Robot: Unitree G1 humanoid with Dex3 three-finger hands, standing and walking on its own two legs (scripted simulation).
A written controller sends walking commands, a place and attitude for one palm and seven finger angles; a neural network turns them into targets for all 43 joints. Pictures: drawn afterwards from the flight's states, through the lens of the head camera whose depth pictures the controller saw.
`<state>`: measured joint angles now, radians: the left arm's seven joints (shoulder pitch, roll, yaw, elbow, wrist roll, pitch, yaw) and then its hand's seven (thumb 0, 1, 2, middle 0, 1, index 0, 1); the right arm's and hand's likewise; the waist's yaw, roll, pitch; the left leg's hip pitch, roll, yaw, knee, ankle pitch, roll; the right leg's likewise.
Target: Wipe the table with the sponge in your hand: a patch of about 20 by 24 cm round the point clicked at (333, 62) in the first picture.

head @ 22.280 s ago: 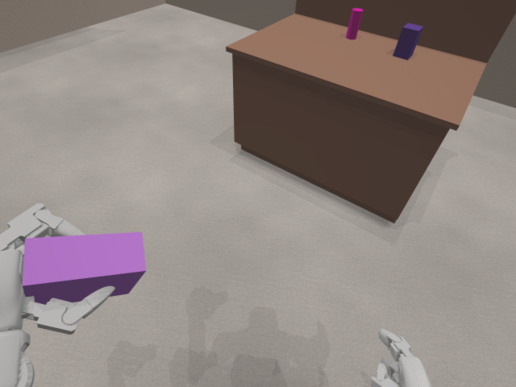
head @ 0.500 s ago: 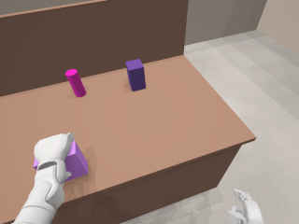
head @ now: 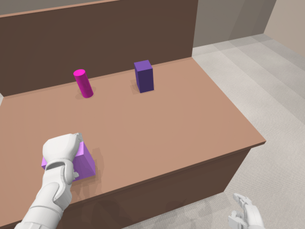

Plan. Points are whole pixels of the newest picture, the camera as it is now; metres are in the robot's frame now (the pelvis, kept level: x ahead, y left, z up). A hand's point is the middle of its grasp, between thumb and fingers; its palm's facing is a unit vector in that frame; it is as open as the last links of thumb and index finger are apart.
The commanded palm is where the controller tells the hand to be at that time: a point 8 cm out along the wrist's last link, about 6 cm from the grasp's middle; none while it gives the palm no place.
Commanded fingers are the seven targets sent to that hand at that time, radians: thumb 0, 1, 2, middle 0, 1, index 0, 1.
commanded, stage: lower the sponge onto the table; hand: left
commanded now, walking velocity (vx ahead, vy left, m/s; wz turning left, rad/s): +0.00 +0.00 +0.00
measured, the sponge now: (73, 167) +0.28 +0.28 -0.03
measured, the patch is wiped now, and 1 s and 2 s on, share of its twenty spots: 0.00 0.00 0.10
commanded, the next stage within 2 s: wipe forward along the first lane in 1.38 s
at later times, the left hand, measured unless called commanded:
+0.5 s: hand (75, 160) +0.29 +0.28 -0.01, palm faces -0.12 -0.07 -0.99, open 9.3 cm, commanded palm +0.27 +0.27 +0.06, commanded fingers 0.00 0.10 1.30 -1.20 -1.60 -1.20 -1.60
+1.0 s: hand (79, 163) +0.29 +0.27 -0.03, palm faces -0.15 -0.06 -0.99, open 9.3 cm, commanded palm +0.28 +0.26 +0.04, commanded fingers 0.00 0.10 1.30 -1.20 -1.60 -1.20 -1.60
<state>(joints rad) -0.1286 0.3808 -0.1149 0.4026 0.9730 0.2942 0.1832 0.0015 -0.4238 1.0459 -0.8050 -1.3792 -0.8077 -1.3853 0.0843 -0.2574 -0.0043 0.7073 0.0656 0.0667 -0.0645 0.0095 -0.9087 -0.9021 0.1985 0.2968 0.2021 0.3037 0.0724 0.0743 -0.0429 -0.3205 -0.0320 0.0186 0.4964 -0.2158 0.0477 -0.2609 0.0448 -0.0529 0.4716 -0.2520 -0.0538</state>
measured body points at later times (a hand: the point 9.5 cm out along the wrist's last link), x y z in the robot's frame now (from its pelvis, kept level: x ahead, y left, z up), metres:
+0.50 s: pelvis +0.00 +0.00 +0.00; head +0.02 -0.02 +0.45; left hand +0.29 +0.28 +0.05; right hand +0.20 -0.23 -0.11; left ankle +0.03 +0.09 -0.74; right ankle +0.00 -0.09 -0.74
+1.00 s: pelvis +0.00 -0.01 -0.01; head +0.02 -0.03 +0.44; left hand +0.29 +0.27 +0.03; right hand +0.19 -0.25 -0.12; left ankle +0.03 +0.09 -0.74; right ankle +0.00 -0.09 -0.74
